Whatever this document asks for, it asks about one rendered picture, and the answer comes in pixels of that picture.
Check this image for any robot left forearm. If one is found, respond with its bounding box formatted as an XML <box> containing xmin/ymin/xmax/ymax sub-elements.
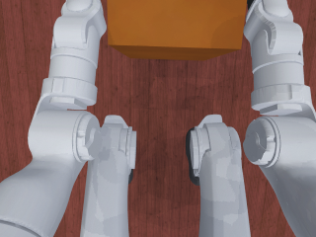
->
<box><xmin>28</xmin><ymin>0</ymin><xmax>107</xmax><ymax>151</ymax></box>

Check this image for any robot right upper arm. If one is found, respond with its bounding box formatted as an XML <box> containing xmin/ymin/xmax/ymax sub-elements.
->
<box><xmin>243</xmin><ymin>116</ymin><xmax>316</xmax><ymax>237</ymax></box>

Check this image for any robot right forearm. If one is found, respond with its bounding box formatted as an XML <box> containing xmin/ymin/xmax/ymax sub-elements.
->
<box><xmin>243</xmin><ymin>0</ymin><xmax>316</xmax><ymax>122</ymax></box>

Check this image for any robot right shin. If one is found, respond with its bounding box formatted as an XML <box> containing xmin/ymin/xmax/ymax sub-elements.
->
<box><xmin>194</xmin><ymin>115</ymin><xmax>242</xmax><ymax>177</ymax></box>

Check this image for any robot left upper arm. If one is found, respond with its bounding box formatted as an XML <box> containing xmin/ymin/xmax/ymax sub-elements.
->
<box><xmin>0</xmin><ymin>109</ymin><xmax>103</xmax><ymax>237</ymax></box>

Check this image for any left robot thigh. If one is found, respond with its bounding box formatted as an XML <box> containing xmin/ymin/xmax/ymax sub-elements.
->
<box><xmin>80</xmin><ymin>122</ymin><xmax>137</xmax><ymax>237</ymax></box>

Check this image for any carton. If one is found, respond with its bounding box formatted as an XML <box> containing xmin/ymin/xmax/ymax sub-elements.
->
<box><xmin>107</xmin><ymin>0</ymin><xmax>247</xmax><ymax>61</ymax></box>

